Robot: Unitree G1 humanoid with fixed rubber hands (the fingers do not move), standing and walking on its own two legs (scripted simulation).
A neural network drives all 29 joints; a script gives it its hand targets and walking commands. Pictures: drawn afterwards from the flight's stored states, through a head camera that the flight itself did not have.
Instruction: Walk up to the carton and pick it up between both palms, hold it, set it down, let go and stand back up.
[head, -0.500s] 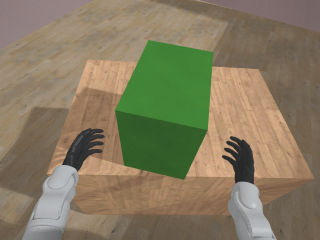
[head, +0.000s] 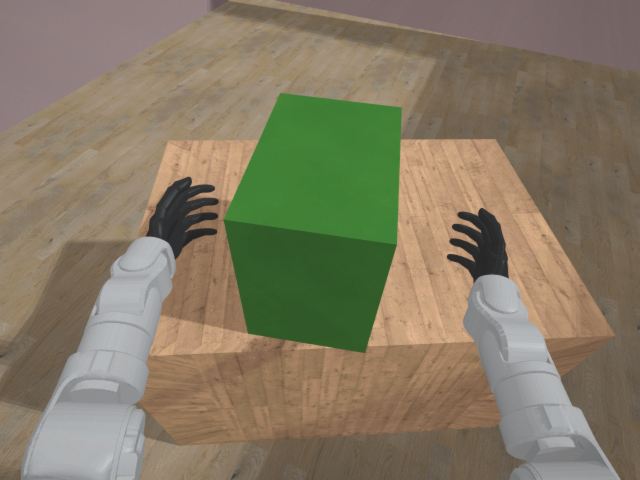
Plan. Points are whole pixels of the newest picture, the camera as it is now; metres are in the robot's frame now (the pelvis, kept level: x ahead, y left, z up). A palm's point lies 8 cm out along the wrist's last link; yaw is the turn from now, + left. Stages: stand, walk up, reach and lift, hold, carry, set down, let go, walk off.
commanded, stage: reach and lift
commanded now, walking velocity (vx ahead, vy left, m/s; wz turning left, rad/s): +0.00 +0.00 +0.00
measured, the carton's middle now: (322, 223) +0.53 +0.02 -0.03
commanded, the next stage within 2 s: none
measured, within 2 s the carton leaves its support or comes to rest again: neither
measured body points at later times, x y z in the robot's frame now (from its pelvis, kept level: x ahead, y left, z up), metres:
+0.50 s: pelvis +0.01 +0.00 +0.00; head +0.03 +0.01 +0.45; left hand +0.47 +0.21 +0.15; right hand +0.43 -0.19 +0.12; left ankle +0.00 +0.10 -0.75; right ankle +0.01 -0.14 -0.75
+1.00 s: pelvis +0.00 -0.01 -0.01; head +0.04 +0.00 +0.44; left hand +0.51 +0.19 +0.20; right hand +0.47 -0.20 +0.18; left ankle +0.00 +0.10 -0.75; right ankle +0.01 -0.14 -0.75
